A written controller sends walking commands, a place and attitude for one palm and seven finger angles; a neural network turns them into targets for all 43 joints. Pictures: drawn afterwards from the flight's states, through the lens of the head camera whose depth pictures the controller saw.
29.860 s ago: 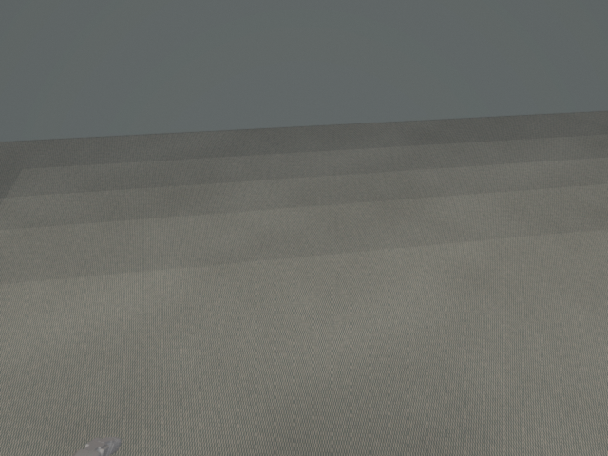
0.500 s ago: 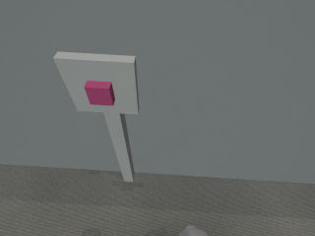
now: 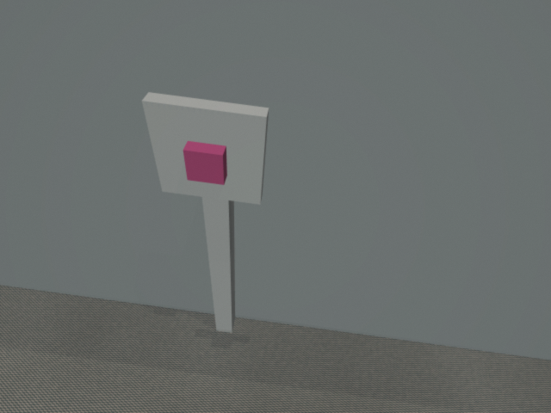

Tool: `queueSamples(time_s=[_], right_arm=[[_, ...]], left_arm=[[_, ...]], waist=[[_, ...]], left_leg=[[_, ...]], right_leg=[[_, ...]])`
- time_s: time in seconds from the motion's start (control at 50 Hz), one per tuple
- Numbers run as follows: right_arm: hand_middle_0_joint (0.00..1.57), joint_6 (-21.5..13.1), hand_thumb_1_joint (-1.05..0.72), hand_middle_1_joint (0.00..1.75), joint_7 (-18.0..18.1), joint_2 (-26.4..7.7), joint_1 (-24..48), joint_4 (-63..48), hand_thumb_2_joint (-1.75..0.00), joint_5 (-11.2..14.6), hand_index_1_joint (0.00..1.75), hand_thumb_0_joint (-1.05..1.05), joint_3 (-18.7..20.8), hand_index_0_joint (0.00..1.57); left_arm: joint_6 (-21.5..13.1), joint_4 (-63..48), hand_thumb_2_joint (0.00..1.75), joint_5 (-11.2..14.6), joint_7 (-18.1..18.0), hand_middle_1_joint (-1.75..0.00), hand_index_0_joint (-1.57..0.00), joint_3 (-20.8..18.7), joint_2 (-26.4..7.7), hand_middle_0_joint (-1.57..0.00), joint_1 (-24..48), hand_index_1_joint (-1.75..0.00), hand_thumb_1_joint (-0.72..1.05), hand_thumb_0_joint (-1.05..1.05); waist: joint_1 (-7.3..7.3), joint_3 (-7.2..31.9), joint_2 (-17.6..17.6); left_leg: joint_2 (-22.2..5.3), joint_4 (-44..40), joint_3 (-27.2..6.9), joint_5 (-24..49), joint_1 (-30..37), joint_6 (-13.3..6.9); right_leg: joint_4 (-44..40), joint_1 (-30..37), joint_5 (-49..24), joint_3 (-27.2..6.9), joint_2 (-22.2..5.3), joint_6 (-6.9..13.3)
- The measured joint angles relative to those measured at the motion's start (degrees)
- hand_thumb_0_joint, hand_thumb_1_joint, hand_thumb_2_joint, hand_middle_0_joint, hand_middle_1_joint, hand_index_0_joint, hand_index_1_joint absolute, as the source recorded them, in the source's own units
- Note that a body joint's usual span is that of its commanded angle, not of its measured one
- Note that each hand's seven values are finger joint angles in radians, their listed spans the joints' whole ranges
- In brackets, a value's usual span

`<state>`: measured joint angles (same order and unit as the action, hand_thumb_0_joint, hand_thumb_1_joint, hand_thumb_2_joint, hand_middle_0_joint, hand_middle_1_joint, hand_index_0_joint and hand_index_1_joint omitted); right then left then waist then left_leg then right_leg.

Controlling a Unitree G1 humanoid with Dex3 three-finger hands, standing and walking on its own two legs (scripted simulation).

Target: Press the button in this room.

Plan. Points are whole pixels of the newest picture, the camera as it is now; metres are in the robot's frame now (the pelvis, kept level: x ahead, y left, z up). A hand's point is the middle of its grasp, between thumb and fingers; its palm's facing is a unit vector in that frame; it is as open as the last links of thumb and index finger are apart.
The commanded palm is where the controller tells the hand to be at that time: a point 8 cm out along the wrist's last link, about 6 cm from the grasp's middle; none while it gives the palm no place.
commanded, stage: come to a stop and stand still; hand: left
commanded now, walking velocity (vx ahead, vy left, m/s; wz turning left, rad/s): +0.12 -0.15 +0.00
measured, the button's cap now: (206, 162) +0.52 +0.16 +0.08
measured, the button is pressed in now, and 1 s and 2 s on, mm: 0 0 0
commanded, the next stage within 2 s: look again from close up in 0.74 s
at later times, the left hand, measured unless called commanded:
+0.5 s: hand out of the picture +0.00 +0.14 -0.18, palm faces +0.00 -0.99 -0.16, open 7.3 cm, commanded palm none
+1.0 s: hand out of the picture +0.01 +0.13 -0.17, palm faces -0.01 -0.98 -0.17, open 7.3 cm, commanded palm none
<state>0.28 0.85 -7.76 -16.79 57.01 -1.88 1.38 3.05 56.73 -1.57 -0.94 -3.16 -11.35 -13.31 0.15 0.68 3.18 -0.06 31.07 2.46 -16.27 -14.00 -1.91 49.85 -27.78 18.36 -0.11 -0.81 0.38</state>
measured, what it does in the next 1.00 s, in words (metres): steps on the spot: right foot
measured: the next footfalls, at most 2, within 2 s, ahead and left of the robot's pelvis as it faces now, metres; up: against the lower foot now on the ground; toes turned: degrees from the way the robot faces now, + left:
right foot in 0.24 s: +0.02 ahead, -0.12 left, +0.00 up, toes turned -2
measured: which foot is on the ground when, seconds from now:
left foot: down 0.00-1.00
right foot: up 0.00-0.22, down 0.24-1.00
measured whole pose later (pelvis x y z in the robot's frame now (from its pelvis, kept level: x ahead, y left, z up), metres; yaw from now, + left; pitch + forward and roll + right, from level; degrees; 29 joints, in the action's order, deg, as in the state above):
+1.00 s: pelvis +0.01 -0.03 +0.00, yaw -2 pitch -1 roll +0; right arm -1.0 1.5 -8.1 -16.0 65.3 -0.6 -1.1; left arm -1.3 63.9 -0.7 -2.0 1.1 -8.2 -18.1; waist 0.2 -0.8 0.6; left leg -0.3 27.1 3.0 -14.9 -10.8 -0.6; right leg 27.2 -7.9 17.9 1.4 1.4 2.2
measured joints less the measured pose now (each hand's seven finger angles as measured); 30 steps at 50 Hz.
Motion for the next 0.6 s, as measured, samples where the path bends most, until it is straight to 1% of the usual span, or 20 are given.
queueSamples(time_s=[0.04, 0.06, 0.1, 0.14, 0.18, 0.2, 0.22, 0.24, 0.26, 0.28, 0.3, 0.32, 0.34, 0.36, 0.4, 0.5, 0.6], right_arm=[[0.2, -0.1, -0.92, 0.3, 0.27, 0.63, -1.36, 1.17, -0.9, 0.01, 0.3, 0.0, -0.44, 0.2], [0.2, -0.24, -0.93, 0.3, 0.33, 0.82, -1.96, 1.62, -0.9, 0.08, 0.3, 0.0, -0.54, 0.2], [0.2, -0.75, -0.93, 0.3, 0.4, 1.2, -2.93, 2.22, -0.9, 0.09, 0.3, 0.01, -0.67, 0.2], [0.2, -1.21, -0.93, 0.3, 0.47, 1.52, -3.62, 2.58, -0.9, 0.01, 0.3, 0.01, -0.75, 0.2], [0.2, -1.41, -0.92, 0.3, 0.53, 1.72, -3.98, 3.08, -0.9, -0.01, 0.3, 0.01, -0.83, 0.2], [0.2, -1.43, -0.92, 0.3, 0.57, 1.76, -4.12, 3.43, -0.9, 0.08, 0.3, 0.01, -0.86, 0.2], [0.2, -1.3, -0.92, 0.3, 0.39, 1.6, -4.16, 3.61, -0.9, 0.49, 0.3, 0.0, -0.98, 0.2], [0.2, -0.88, -0.92, 0.3, 0.0, 1.51, -3.95, 3.4, -0.9, 0.76, 0.3, 0.0, -1.07, 0.2], [0.2, -0.26, -0.92, 0.3, -0.44, 0.85, -3.06, 3.43, -0.9, 0.73, 0.3, 0.0, -0.96, 0.2], [0.2, 0.17, -0.92, 0.3, -0.85, 0.06, -2.38, 3.42, -0.9, 0.65, 0.3, 0.0, -0.74, 0.2], [0.2, 0.22, -0.92, 0.3, -1.06, -0.47, -2.01, 3.52, -0.9, 0.64, 0.3, 0.0, -0.65, 0.2], [0.2, 0.08, -0.92, 0.3, -1.08, -0.68, -1.86, 3.7, -0.9, 0.7, 0.3, 0.0, -0.71, 0.2], [0.2, -0.17, -0.92, 0.3, -0.93, -0.61, -1.88, 3.94, -0.9, 0.81, 0.3, 0.0, -0.84, 0.2], [0.2, -0.44, -0.92, 0.3, -0.71, -0.23, -1.87, 4.33, -0.9, 0.91, 0.3, 0.0, -0.97, 0.2], [0.2, -1.06, -0.92, 0.3, -0.36, 0.34, -2.25, 4.64, -0.9, 0.93, 0.3, 0.0, -1.28, 0.2], [0.2, -0.86, -0.93, 0.3, 0.48, 0.26, -1.91, 5.48, -0.9, 0.82, 0.3, 0.01, -1.68, 0.2], [0.2, -1.31, -0.94, 0.3, 0.61, -0.47, -1.0, 6.1, -0.9, 1.11, 0.3, 0.02, -1.78, 0.2]], left_arm=[[-0.75, 0.54, 0.9, -0.09, 0.38, -0.29, -0.2, 0.13, 0.28, -0.2, -1.78, -0.3, 0.92, 0.01], [-1.04, 0.92, 0.9, -0.11, 0.5, -0.29, -0.2, 0.23, 0.48, -0.2, -2.74, -0.3, 0.92, 0.01], [-1.33, 1.96, 0.9, -0.14, 0.61, -0.29, -0.2, 0.48, 0.93, -0.2, -4.48, -0.3, 0.92, 0.01], [-1.34, 3.19, 0.9, -0.05, 0.63, -0.29, -0.2, 0.85, 1.54, -0.2, -5.71, -0.3, 0.92, 0.01], [-1.42, 4.34, 0.9, 0.19, 0.58, -0.29, -0.2, 1.32, 2.3, -0.2, -6.33, -0.3, 0.91, 0.01], [-1.63, 4.83, 0.9, 0.34, 0.52, -0.29, -0.2, 1.56, 2.72, -0.2, -6.47, -0.3, 0.91, 0.01], [-2.4, 5.19, 0.9, 0.33, 0.05, -0.29, -0.2, 2.13, 3.09, -0.2, -6.58, -0.3, 0.91, 0.01], [-3.34, 4.93, 0.9, 0.3, -0.46, -0.29, -0.2, 2.7, 3.17, -0.2, -7.01, -0.3, 0.91, 0.01], [-3.93, 5.39, 0.9, 0.26, -0.82, -0.29, -0.2, 3.19, 3.96, -0.2, -6.62, -0.3, 0.91, 0.01], [-4.2, 5.77, 0.9, 0.2, -0.85, -0.29, -0.2, 3.69, 4.87, -0.2, -6.24, -0.3, 0.91, 0.01], [-4.59, 6.03, 0.9, 0.25, -0.85, -0.29, -0.2, 3.94, 5.54, -0.2, -6.12, -0.3, 0.91, 0.01], [-5.06, 6.3, 0.9, 0.38, -0.98, -0.29, -0.2, 3.99, 5.9, -0.2, -6.13, -0.3, 0.91, 0.01], [-5.31, 6.58, 0.9, 0.52, -1.17, -0.29, -0.2, 4.03, 5.99, -0.2, -6.18, -0.3, 0.91, 0.01], [-5.29, 6.94, 0.9, 0.63, -1.31, -0.29, -0.2, 4.02, 5.81, -0.2, -6.1, -0.3, 0.91, 0.01], [-4.68, 7.35, 0.9, 0.72, -1.42, -0.29, -0.2, 4.06, 5.52, -0.2, -5.79, -0.3, 0.91, 0.01], [-4.25, 7.12, 0.9, 0.46, -1.51, -0.29, -0.2, 4.22, 4.95, -0.2, -5.11, -0.3, 0.92, 0.02], [-4.65, 6.89, 0.9, 0.74, -1.32, -0.29, -0.2, 4.13, 3.73, -0.2, -5.24, -0.3, 0.92, 0.02]], waist=[[-0.4, 0.8, -0.28], [-0.53, 1.08, -0.41], [-0.39, 1.28, -0.66], [0.19, 1.01, -1.06], [0.88, 0.43, -1.52], [1.11, 0.1, -1.75], [0.84, -0.23, -1.97], [0.38, -0.49, -1.48], [0.23, -1.57, -3.05], [0.77, -2.68, -5.16], [1.27, -3.39, -6.56], [1.55, -3.72, -7.08], [1.68, -3.74, -6.95], [1.67, -3.63, -6.04], [1.3, -2.72, -4.58], [0.45, -0.6, -4.1], [0.33, 0.06, -3.54]], left_leg=[[0.18, -3.21, -0.1, 1.8, 1.03, -0.12], [0.29, -4.6, -0.03, 2.55, 1.45, -0.18], [0.5, -6.76, 0.19, 3.71, 2.05, -0.24], [0.55, -7.93, 0.38, 4.41, 2.24, -0.15], [0.49, -8.02, 0.6, 4.58, 1.97, 0.12], [0.44, -7.58, 0.76, 4.42, 1.64, 0.34], [0.26, -5.6, 1.17, 3.66, 0.28, 0.65], [0.36, -2.07, 2.13, 1.74, -2.12, 0.94], [-0.83, 1.88, 1.72, -0.52, -4.27, 1.22], [-1.78, 4.92, 0.43, -1.85, -5.68, 1.33], [-2.16, 6.67, -0.37, -2.63, -6.37, 1.28], [-2.15, 6.96, -0.58, -3.16, -6.26, 1.13], [-1.91, 5.92, -0.62, -2.34, -5.44, 0.93], [-1.44, 5.21, -0.46, -1.53, -4.44, 0.48], [-0.62, 4.06, -0.02, -1.22, -2.85, 0.12], [0.05, 1.81, 0.11, -0.89, -0.84, 0.09], [0.31, -0.58, 0.39, -0.03, 0.89, 0.39]], right_leg=[[4.5, 0.66, -0.58, -0.14, 0.55, -0.09], [5.4, 1.44, -0.49, 0.07, 0.6, -0.12], [4.38, 3.74, 0.86, 0.85, 0.36, -0.18], [-0.17, 6.81, 3.53, 1.77, 0.05, -0.19], [-7.02, 10.26, 5.89, 2.32, -0.05, -0.06], [-11.24, 12.13, 5.26, 2.48, -0.06, 0.01], [-15.98, 13.63, 1.92, 2.1, -0.04, 0.17], [-20.64, 14.31, 1.37, 0.5, -0.44, 0.63], [-20.41, 13.46, 0.88, 0.39, 0.81, 0.82], [-19.74, 13.23, 0.14, 1.21, 2.21, 0.91], [-19.45, 13.39, -0.46, 1.97, 3.1, 0.97], [-19.22, 13.7, -0.72, 2.42, 3.53, 1.03], [-18.87, 14.11, -0.6, 2.65, 3.63, 1.05], [-18.35, 14.61, -0.17, 2.52, 3.22, 1.02], [-17.73, 15.39, 0.72, 2.14, 2.4, 0.89], [-18.82, 16.89, 0.85, 2.02, 1.79, 0.77], [-20.09, 18.02, 0.56, 1.72, 1.57, 0.96]])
